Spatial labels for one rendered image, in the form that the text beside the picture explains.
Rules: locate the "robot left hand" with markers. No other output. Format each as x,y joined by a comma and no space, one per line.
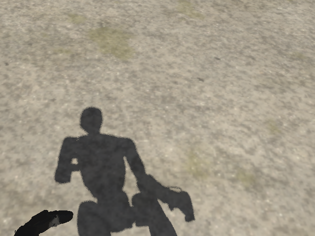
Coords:
43,221

